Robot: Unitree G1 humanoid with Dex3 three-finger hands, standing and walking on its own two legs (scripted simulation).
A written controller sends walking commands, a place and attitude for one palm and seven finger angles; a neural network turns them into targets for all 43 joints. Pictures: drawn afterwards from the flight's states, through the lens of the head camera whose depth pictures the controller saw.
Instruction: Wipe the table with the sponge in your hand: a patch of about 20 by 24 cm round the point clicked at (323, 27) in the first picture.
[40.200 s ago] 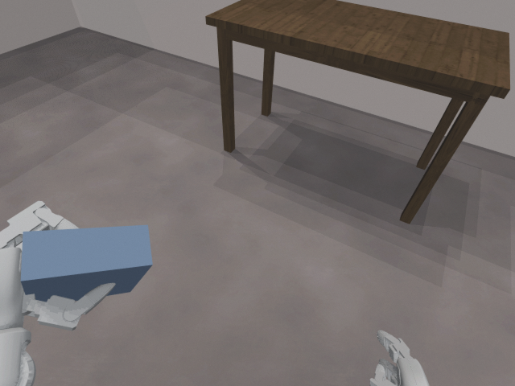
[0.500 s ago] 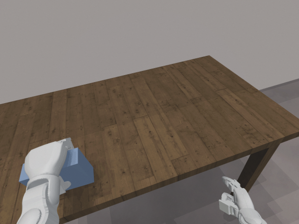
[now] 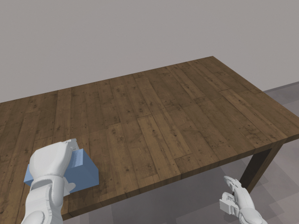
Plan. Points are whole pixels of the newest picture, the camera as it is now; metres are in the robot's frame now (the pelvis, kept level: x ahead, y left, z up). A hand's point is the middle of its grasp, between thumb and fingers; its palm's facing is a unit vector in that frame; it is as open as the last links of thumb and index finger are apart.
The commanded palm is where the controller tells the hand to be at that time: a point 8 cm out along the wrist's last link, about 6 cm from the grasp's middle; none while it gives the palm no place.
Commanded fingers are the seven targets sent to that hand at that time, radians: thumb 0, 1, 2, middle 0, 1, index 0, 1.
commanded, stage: lift the sponge slowly off the table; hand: left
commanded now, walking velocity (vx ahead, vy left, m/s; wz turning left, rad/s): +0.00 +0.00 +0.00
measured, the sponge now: (69, 177) +0.20 +0.26 +0.04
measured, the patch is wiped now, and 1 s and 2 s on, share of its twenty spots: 1.00 1.00 1.00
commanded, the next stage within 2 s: bring the sponge back beside the body in 1.74 s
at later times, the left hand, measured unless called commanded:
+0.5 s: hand (65, 168) +0.20 +0.25 +0.10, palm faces +0.10 -0.15 -0.98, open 9.0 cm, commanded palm +0.17 +0.25 +0.17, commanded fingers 0.00 0.10 1.30 -1.20 -1.60 -1.20 -1.60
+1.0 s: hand (58, 157) +0.21 +0.25 +0.13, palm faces +0.14 -0.14 -0.98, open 9.0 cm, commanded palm +0.17 +0.25 +0.21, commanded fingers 0.00 0.10 1.30 -1.20 -1.60 -1.20 -1.60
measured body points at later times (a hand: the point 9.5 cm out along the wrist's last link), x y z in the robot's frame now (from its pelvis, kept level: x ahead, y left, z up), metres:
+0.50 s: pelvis -0.01 -0.01 +0.00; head -0.04 -0.06 +0.45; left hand +0.19 +0.25 +0.15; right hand +0.25 -0.21 -0.07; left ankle -0.01 +0.11 -0.74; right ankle +0.01 -0.10 -0.74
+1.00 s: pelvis -0.01 -0.02 +0.00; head -0.05 -0.06 +0.45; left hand +0.19 +0.26 +0.19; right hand +0.25 -0.21 -0.07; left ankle -0.01 +0.11 -0.74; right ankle +0.01 -0.10 -0.74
